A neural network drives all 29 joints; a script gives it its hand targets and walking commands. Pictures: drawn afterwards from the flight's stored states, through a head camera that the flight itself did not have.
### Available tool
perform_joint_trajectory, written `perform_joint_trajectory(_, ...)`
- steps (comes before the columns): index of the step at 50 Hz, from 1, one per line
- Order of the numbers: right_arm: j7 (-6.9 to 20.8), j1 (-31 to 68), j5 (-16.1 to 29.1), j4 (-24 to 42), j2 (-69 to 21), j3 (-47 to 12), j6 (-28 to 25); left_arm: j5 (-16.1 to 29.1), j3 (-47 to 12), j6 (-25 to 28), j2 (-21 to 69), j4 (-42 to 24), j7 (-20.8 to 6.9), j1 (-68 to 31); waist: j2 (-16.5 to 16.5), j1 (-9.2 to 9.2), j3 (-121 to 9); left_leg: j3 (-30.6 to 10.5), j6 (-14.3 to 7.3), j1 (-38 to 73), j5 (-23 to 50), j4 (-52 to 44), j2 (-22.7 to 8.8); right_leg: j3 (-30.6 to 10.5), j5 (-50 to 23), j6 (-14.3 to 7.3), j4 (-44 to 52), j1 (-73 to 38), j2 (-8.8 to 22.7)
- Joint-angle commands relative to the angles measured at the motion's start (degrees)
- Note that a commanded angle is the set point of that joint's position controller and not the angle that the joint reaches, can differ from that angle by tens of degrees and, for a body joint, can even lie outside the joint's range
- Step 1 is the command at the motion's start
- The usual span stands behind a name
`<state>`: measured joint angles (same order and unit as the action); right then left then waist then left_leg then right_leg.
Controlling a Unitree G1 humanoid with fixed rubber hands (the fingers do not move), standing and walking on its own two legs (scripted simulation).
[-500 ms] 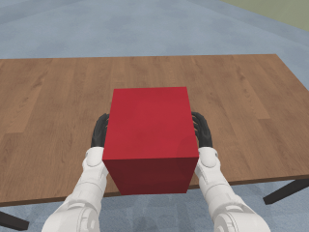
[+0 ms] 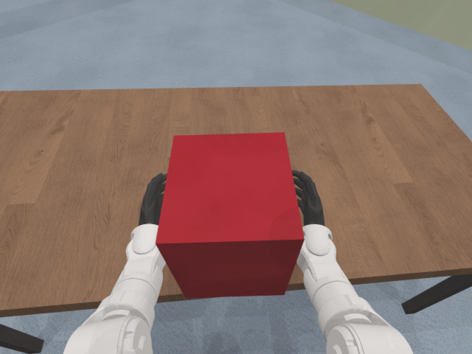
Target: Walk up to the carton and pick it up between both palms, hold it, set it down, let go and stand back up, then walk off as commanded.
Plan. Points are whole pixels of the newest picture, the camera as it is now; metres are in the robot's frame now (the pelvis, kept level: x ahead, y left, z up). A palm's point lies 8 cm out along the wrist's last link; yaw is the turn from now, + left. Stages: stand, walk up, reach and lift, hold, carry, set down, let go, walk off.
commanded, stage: reach and lift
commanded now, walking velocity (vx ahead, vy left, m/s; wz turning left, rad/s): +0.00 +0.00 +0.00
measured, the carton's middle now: (232, 219) +0.36 +0.01 -0.01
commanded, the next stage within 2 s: none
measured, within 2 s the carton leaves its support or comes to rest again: neither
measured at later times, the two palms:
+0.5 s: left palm (150, 212) +0.35 +0.16 +0.03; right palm (313, 212) +0.35 -0.13 +0.04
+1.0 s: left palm (144, 188) +0.36 +0.16 +0.09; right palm (320, 197) +0.35 -0.13 +0.09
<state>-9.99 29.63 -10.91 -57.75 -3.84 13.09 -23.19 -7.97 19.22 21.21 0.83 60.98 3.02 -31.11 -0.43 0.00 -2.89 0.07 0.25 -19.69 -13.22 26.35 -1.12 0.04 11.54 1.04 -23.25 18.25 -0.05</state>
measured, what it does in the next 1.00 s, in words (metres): stands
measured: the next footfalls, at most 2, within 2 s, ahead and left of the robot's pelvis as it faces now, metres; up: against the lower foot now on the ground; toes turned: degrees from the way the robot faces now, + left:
none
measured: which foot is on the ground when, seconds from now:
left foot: down 0.00-1.00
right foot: down 0.00-1.00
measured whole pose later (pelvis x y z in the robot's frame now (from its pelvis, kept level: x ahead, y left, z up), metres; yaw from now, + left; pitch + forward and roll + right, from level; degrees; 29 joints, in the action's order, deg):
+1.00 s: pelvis -0.01 +0.00 +0.00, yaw +0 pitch -1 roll -1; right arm -10.9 28.3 -0.3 -43.0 -2.9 7.9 -6.2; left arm -8.0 10.1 -2.8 -0.5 40.3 5.5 -30.5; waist -1.3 0.0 -1.3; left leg 0.1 0.3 -9.8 -12.2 23.0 -1.0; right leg 0.0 10.2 1.0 -19.2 8.0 0.1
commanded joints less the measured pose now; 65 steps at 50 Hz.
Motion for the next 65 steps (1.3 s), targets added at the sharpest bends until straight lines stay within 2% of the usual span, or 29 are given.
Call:
perform_joint_trajectory(1, 8.1, 22.9, -6.8, 1.2, -39.9, -16.3, -1.4, -8.9, -20.6, 1.7, 34.8, -5.9, -7.8, -31.3, 1.2, -2.74, -24.5, 1.4, 2.3, 7.0, 17.8, -2.8, 1.5, 1.6, -18.8, -0.6, 4.1, -13.8, -1.2)
perform_joint_trajectory(6, 7.8, 24.1, -5.4, 1.3, -39.5, -18.2, -1.0, -9.0, -20.9, 1.0, 35.5, -4.4, -7.6, -30.1, 1.6, -1.2, -22.1, 1.4, 2.5, 7.2, 16.1, -2.4, 1.4, 1.2, -16.2, -0.9, 4.4, -12.2, -1.5)
perform_joint_trajectory(10, 7.6, 24.7, -4.2, 3.8, -41.3, -21.2, -2.2, -7.4, -22.4, 2.0, 36.1, -5.5, -7.3, -31.2, 0.4, -0.71, -26.0, 1.8, 2.2, 5.7, 17.7, -2.2, 2.1, 0.6, -21.9, -0.1, 3.0, -15.2, -1.5)
perform_joint_trajectory(12, 7.5, 25.6, -4.3, 2.4, -40.5, -21.1, -2.6, -7.1, -22.8, 2.5, 37.1, -5.7, -7.2, -32.2, 1.0, -2.06, -24.8, 0.8, 2.5, 6.5, 20.4, -2.4, 1.7, 1.4, -24.8, -0.4, 3.5, -14.5, -1.4)
perform_joint_trajectory(16, 7.5, 26.4, -5.2, 1.8, -38.9, -20.8, -3.5, -8.6, -21.8, 3.1, 37.0, -5.5, -7.1, -32.2, 1.7, -1.12, -23.6, 1.3, 2.3, 7.3, 19.6, -3.4, 1.6, 0.9, -23.2, -0.5, 4.8, -14.7, -1.3)
perform_joint_trajectory(18, 7.4, 26.4, -5.9, 0.1, -39.5, -19.6, -3.6, -7.8, -22.5, 3.4, 36.2, -5.7, -7.1, -35.1, 0.8, -2.17, -22.3, 1.6, 2.6, 7.0, 17.2, -3.7, 1.7, 1.3, -19.9, -1.0, 4.9, -14.5, -1.6)
perform_joint_trajectory(19, 7.5, 26.5, -5.0, 1.6, -39.2, -20.9, -4.2, -8.5, -22.0, 3.8, 36.3, -7.5, -6.9, -33.7, 1.4, -0.75, -23.6, 1.9, 2.5, 8.1, 19.5, -3.6, 1.7, 0.8, -22.7, -0.7, 4.8, -15.0, -1.6)
perform_joint_trajectory(21, 7.5, 25.6, -5.9, -2.8, -38.7, -19.8, -3.8, -9.3, -21.0, 3.6, 35.3, -5.1, -6.8, -34.1, 1.2, -1.7, -19.5, 2.1, 2.4, 7.8, 18.0, -4.1, 1.6, 1.7, -19.7, -0.6, 5.4, -13.5, -1.6)
perform_joint_trajectory(24, 7.2, 26.3, -5.0, -0.8, -38.4, -20.2, -4.0, -9.1, -23.0, 2.7, 36.2, -8.6, -6.8, -34.6, 2.7, -1.89, -21.6, 2.0, 2.8, 10.8, 19.1, -4.2, 1.3, 1.4, -18.1, -0.9, 6.2, -12.1, -2.3)
perform_joint_trajectory(26, 7.2, 28.5, -5.4, 1.2, -38.2, -21.1, -3.3, -8.6, -22.8, 2.1, 35.9, -7.8, -6.9, -35.8, 1.1, -2.08, -19.9, 2.4, 2.4, 10.4, 16.7, -4.9, 1.5, 1.8, -15.2, -0.9, 6.7, -11.5, -1.9)
perform_joint_trajectory(27, 7.3, 27.9, -4.6, 2.0, -37.6, -21.2, -2.6, -8.5, -23.2, 0.8, 36.1, -7.7, -6.6, -33.6, 1.9, -1.07, -19.5, 2.2, 2.2, 11.4, 16.5, -5.6, 1.3, 1.7, -14.3, -0.9, 7.2, -11.4, -2.1)
perform_joint_trajectory(30, 7.4, 27.1, -4.0, 3.7, -38.8, -23.6, -1.2, -7.8, -24.4, 0.6, 35.6, -10.8, -6.0, -35.5, 0.7, -1.43, -20.9, 2.4, 2.0, 10.4, 17.3, -5.4, 1.8, 1.5, -16.2, -0.8, 6.7, -12.6, -2.2)
perform_joint_trajectory(35, 6.6, 29.2, 2.9, 13.5, -39.9, -31.3, -0.2, -3.7, -30.4, -1.0, 39.5, -18.0, -5.4, -33.3, 2.1, -0.86, -29.7, 1.1, 3.1, 10.9, 25.8, -2.8, 2.7, 0.0, -31.1, -0.5, 4.1, -18.3, -2.2)
perform_joint_trajectory(36, 6.2, 27.4, 3.0, 12.5, -38.8, -30.9, 2.5, -5.2, -28.5, -3.4, 38.0, -13.1, -5.7, -30.6, 0.8, -2.07, -23.3, 1.0, 2.1, 9.9, 21.5, -4.2, 2.9, -0.4, -27.5, -0.3, 5.0, -18.7, -1.8)
perform_joint_trajectory(38, 6.6, 27.8, 4.7, 15.2, -38.3, -33.3, 3.9, -4.2, -31.4, -4.3, 39.6, -19.7, -5.5, -32.0, 2.2, -1.11, -26.1, 1.1, 2.7, 12.9, 24.8, -4.5, 2.6, 0.4, -28.2, -0.7, 5.2, -18.5, -2.1)
perform_joint_trajectory(40, 6.0, 27.4, 7.3, 17.9, -38.8, -34.6, 6.8, -3.5, -32.7, -7.6, 40.4, -23.0, -5.7, -30.8, 2.2, -2.66, -22.5, 0.8, 2.5, 14.5, 24.1, -5.0, 2.9, 0.0, -26.3, -0.6, 6.2, -18.3, -2.0)
perform_joint_trajectory(41, 5.9, 25.7, 8.4, 17.9, -38.3, -35.5, 8.5, -4.0, -31.7, -9.4, 39.3, -25.6, -5.8, -30.8, 2.1, -2.02, -20.1, 1.1, 2.3, 14.5, 23.9, -5.6, 3.3, -0.6, -26.3, -0.7, 6.9, -19.6, -1.8)
perform_joint_trajectory(42, 6.1, 30.1, 10.5, 24.3, -37.9, -37.5, 8.8, -1.8, -35.1, -11.5, 41.6, -28.6, -5.7, -30.7, 1.7, -1.52, -23.1, 0.4, 2.7, 16.0, 27.5, -5.0, 3.1, 0.1, -28.2, -0.4, 6.7, -20.3, -2.5)
perform_joint_trajectory(43, 5.8, 27.6, 11.1, 23.2, -35.8, -36.9, 12.1, -2.9, -33.6, -14.5, 40.9, -26.2, -6.0, -27.5, 1.4, -2.6, -19.2, 0.2, 2.6, 16.4, 25.5, -6.0, 3.0, -0.3, -26.2, -0.6, 7.5, -21.2, -2.6)
perform_joint_trajectory(45, 5.9, 29.8, 13.4, 28.2, -35.0, -38.6, 14.4, -1.2, -34.6, -17.9, 41.4, -34.0, -6.4, -29.3, 1.6, -1.66, -19.0, -0.2, 3.0, 18.4, 27.3, -5.8, 3.1, -0.2, -26.4, -0.9, 8.2, -20.5, -2.6)
perform_joint_trajectory(48, 5.6, 31.8, 13.8, 31.8, -33.4, -38.3, 17.6, -1.5, -33.5, -23.6, 41.5, -33.9, -7.9, -27.6, 0.1, -2.22, -16.7, 0.0, 2.2, 17.5, 21.5, -7.3, 3.7, 0.2, -22.3, -0.4, 8.8, -20.2, -2.2)
perform_joint_trajectory(52, 5.4, 30.9, 15.0, 33.6, -31.0, -36.6, 21.9, -3.1, -31.9, -31.6, 39.3, -38.3, -9.7, -24.0, -0.1, -2.97, -11.1, 0.4, 2.5, 20.2, 22.6, -7.8, 3.8, 0.4, -20.8, -0.6, 9.3, -21.3, -2.8)
perform_joint_trajectory(53, 5.2, 33.2, 15.8, 37.0, -31.1, -37.7, 21.8, -3.1, -31.6, -33.2, 39.5, -40.0, -10.4, -23.6, 0.1, -1.55, -14.2, 0.4, 2.3, 20.1, 22.1, -7.5, 4.0, -0.1, -22.8, -0.4, 9.0, -22.6, -2.3)
perform_joint_trajectory(54, 5.1, 36.7, 15.7, 37.1, -30.7, -36.4, 21.8, -2.0, -32.7, -33.7, 38.6, -41.6, -10.6, -28.4, -0.6, -3.34, -16.5, 0.0, 2.4, 19.1, 21.9, -6.9, 4.0, 0.7, -23.0, 0.0, 8.6, -21.9, -2.3)
perform_joint_trajectory(55, 5.2, 36.2, 15.3, 36.3, -30.6, -36.2, 22.5, -2.8, -32.7, -34.8, 38.8, -41.3, -10.6, -28.2, 1.0, -2.44, -15.0, 0.0, 2.5, 19.1, 20.5, -7.6, 3.8, 0.3, -20.4, -0.3, 9.1, -21.3, -2.1)
perform_joint_trajectory(58, 5.4, 37.5, 15.0, 36.0, -29.0, -32.9, 24.9, -4.1, -29.7, -38.6, 37.0, -39.0, -11.2, -27.7, -0.9, -3.68, -9.4, 1.0, 1.6, 18.1, 14.0, -9.0, 4.1, 1.1, -14.3, 0.3, 9.6, -20.6, -2.2)
perform_joint_trajectory(62, 5.8, 45.0, 16.6, 40.4, -29.6, -32.0, 25.0, -0.7, -34.2, -40.8, 38.3, -45.0, -10.5, -34.5, 1.5, -4.07, -16.3, 0.5, 1.9, 18.6, 16.1, -8.4, 3.7, 2.0, -14.2, 0.1, 9.0, -20.8, -2.9)
perform_joint_trajectory(63, 5.7, 46.9, 16.2, 39.5, -29.0, -30.8, 25.3, -0.6, -34.6, -41.5, 38.7, -43.3, -10.5, -35.9, 1.8, -5.4, -15.2, 0.4, 2.2, 18.0, 14.7, -7.8, 3.6, 1.9, -13.1, 0.0, 9.2, -19.7, -2.4)
perform_joint_trajectory(65, 6.1, 46.0, 14.1, 34.9, -28.1, -27.4, 27.4, -2.9, -30.4, -43.5, 36.9, -40.0, -10.9, -36.2, 0.4, -5.21, -9.2, 1.2, 0.9, 16.3, 6.7, -10.5, 3.4, 2.0, -4.8, 0.2, 10.2, -18.8, -2.3)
